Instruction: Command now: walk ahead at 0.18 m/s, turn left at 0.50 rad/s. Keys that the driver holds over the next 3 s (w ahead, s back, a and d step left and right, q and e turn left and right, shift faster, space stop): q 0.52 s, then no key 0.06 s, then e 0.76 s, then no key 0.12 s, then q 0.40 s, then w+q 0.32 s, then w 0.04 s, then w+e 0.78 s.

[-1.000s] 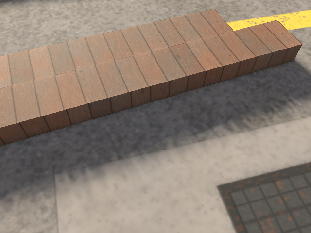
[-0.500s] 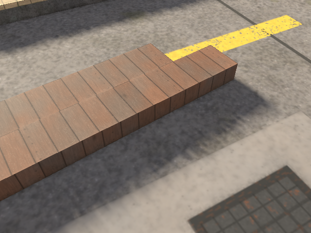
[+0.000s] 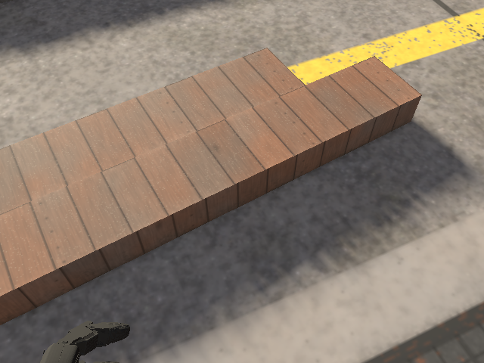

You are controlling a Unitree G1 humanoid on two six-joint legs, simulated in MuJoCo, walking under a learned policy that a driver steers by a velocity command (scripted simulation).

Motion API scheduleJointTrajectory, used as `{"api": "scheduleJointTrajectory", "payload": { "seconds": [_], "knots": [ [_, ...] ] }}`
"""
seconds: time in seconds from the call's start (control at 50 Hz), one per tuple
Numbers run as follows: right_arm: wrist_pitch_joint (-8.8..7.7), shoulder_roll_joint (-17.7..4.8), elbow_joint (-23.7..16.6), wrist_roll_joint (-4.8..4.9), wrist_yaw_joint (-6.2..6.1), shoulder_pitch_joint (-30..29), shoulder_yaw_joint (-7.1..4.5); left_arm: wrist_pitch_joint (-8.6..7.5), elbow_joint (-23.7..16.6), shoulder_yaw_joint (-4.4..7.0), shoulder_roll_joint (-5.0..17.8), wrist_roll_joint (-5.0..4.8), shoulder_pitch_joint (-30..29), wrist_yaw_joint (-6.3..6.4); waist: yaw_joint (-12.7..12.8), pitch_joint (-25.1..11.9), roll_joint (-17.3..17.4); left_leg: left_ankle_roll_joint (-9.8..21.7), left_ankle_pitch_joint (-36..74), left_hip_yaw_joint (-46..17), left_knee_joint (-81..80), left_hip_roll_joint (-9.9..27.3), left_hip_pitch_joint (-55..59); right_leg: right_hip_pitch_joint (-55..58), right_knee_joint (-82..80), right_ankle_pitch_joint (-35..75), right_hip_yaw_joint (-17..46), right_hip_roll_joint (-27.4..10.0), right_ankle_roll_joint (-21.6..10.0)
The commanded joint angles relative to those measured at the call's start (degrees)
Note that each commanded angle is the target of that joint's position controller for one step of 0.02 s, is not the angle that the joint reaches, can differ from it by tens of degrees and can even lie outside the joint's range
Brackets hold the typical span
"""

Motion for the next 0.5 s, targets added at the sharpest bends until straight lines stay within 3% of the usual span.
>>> {"api": "scheduleJointTrajectory", "payload": {
  "seconds": [0.02, 0.04, 0.06, 0.08, 0.12, 0.16, 0.28, 0.4, 0.44, 0.46, 0.48, 0.5],
  "knots": [
    [0.37, -6.7, -5.6, 0.45, -1.35, 7.9, -1.59, 0.89, 0.1, 4.79, 15.3, -1.02, 18.5, 1.21, 6.7, -25.7, -14.6, 0.2, -11.0, 5.0, 34.2, -0.6, -22.2, 38.1, -3.0, 37.2, 32.7, -30.2, -11.6],
    [1.72, -7.9, -3.8, -1.0, -1.33, 5.6, -1.9, 1.47, -1.3, 3.47, 9.4, -1.56, 13.7, 1.17, 4.9, -18.1, -6.2, -0.1, -5.7, 4.6, 36.4, 2.9, -23.5, 30.5, -6.3, 24.2, 27.4, -26.0, -10.9],
    [2.4, -7.4, -4.1, -1.66, -0.56, 0.7, -1.84, 1.63, -1.7, 2.19, 5.3, -1.6, 9.9, 1.27, 5.0, -10.8, -3.6, -1.0, -2.1, 6.0, 34.5, 4.0, -23.8, 23.6, -8.8, 19.2, 19.3, -21.5, -9.1],
    [2.98, -6.6, -4.7, -1.65, 0.07, -1.5, -1.85, 1.79, -1.5, 1.78, 4.5, -1.03, 8.7, 1.43, 4.4, -8.2, -4.3, -2.1, 0.1, 6.4, 33.5, 5.0, -23.2, 20.1, -10.4, 20.2, 14.2, -19.0, -8.3],
    [4.25, -5.5, -5.1, -1.92, 1.07, -2.7, -1.64, 1.56, -0.3, 2.11, 5.6, -0.92, 9.2, 1.78, 3.9, -6.5, -6.8, -3.2, 3.1, 7.9, 33.1, 5.2, -20.6, 15.5, -11.8, 25.9, 7.4, -16.5, -8.7],
    [4.72, -5.3, -5.8, -1.62, 1.36, -3.7, -1.6, 0.96, 0.5, 2.47, 6.2, -0.77, 10.6, 1.65, 3.5, -8.0, -5.5, -3.4, 4.2, 7.9, 32.7, 4.9, -20.3, 15.8, -11.8, 28.9, 5.0, -17.1, -9.9],
    [6.44, -5.1, -10.1, -1.82, 2.91, -13.4, -0.57, 2.11, 1.3, 3.16, 7.4, -0.32, 10.5, 1.59, 4.9, -5.9, -6.7, -3.5, 8.8, 10.2, 19.5, 7.6, -20.8, 13.6, -15.4, 5.6, 0.0, -17.7, -10.2],
    [6.07, -6.0, -13.5, -1.27, 3.43, -18.5, 0.06, 3.69, 2.1, 4.62, 11.3, -0.22, 12.3, 0.61, 6.9, -5.8, -7.2, -1.5, 5.4, 14.5, 5.2, 6.6, -13.1, 13.7, -11.5, -0.2, -2.2, -19.9, -8.9],
    [5.1, -6.1, -13.3, -1.32, 3.16, -16.4, 0.02, 4.4, 2.6, 4.99, 12.0, -0.8, 12.4, 0.45, 5.3, -6.3, -5.1, 0.0, 10.3, 14.9, -5.7, 5.2, -6.3, 12.0, -5.6, -0.3, -5.1, -18.9, -5.5],
    [4.34, -7.7, -12.6, -1.68, 2.58, -14.3, -0.36, 4.82, 3.4, 5.01, 11.1, -0.59, 14.8, 0.26, 4.8, -6.7, -0.1, 0.9, 14.0, 10.1, -13.2, 6.7, -1.7, 9.0, 0.5, -4.4, -7.5, -17.0, -1.8],
    [3.6, -13.4, -13.2, -2.27, 1.66, -13.4, -1.35, 5.41, 2.2, 4.13, 6.9, -0.03, 17.2, -0.24, 5.9, -6.3, 15.8, 4.1, 22.0, -9.7, -20.7, 21.5, 2.9, -1.0, 16.3, -23.4, -13.0, -10.3, 2.9],
    [3.78, -19.4, -13.8, -1.94, 1.38, -12.2, -3.22, 6.5, -1.2, 3.66, 6.7, -0.29, 11.9, 0.86, 3.3, -2.9, 17.8, 13.2, 31.9, -20.6, -20.7, 29.5, -2.9, -9.4, 24.2, -33.6, -6.7, -1.9, 4.6]
  ]
}}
